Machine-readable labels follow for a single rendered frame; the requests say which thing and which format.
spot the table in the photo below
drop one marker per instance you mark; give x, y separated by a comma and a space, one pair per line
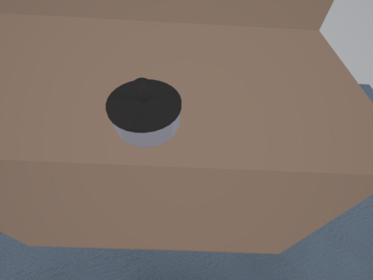
275, 137

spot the lid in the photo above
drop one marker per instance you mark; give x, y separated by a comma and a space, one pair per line
132, 115

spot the pot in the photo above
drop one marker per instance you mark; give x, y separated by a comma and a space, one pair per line
149, 139

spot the knob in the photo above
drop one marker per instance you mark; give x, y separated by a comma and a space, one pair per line
142, 89

